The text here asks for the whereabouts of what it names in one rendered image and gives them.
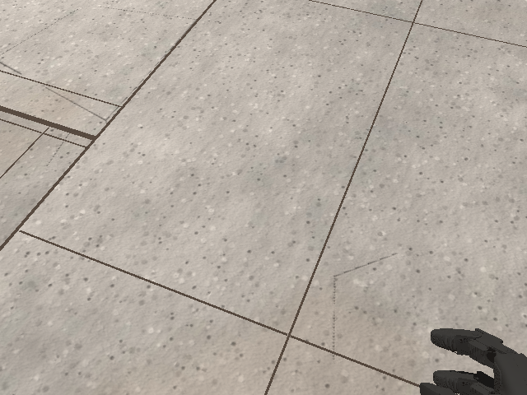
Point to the robot right hand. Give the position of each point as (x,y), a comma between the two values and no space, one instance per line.
(509,367)

